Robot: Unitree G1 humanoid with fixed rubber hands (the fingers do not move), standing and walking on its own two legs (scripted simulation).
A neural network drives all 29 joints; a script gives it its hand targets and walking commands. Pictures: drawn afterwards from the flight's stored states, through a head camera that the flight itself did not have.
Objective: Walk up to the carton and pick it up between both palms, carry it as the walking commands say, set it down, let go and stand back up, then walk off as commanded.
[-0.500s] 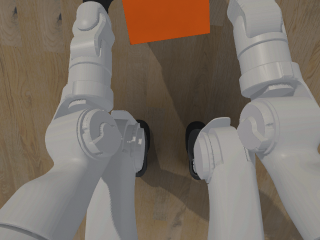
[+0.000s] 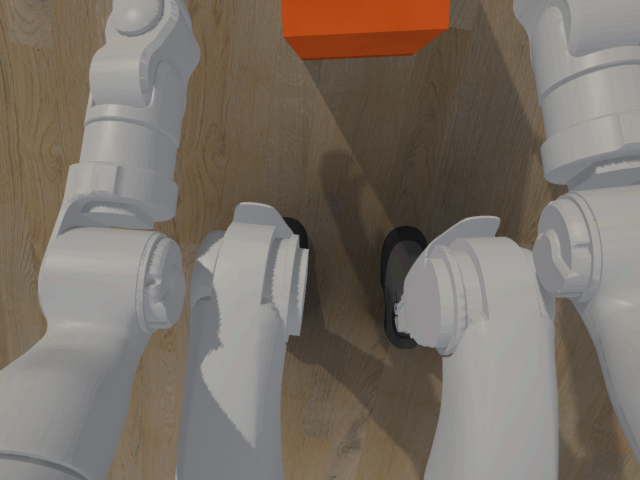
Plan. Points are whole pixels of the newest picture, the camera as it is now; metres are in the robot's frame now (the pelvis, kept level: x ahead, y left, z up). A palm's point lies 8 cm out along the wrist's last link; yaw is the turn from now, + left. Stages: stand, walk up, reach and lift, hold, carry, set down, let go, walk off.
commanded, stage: set down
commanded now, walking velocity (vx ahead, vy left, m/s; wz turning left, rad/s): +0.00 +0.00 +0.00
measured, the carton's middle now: out of the picture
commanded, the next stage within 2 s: let go in 1.18 s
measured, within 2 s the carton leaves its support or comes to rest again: neither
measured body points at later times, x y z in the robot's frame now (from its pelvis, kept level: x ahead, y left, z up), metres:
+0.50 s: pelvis -0.01 -0.02 +0.09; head +0.36 -0.01 +0.34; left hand +0.53 +0.19 -0.04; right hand +0.60 -0.12 -0.04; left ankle +0.11 +0.11 -0.34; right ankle +0.11 -0.09 -0.34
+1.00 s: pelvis +0.00 -0.01 +0.23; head +0.36 +0.01 +0.49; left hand +0.53 +0.21 +0.11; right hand +0.61 -0.11 +0.12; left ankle +0.11 +0.11 -0.34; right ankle +0.11 -0.09 -0.34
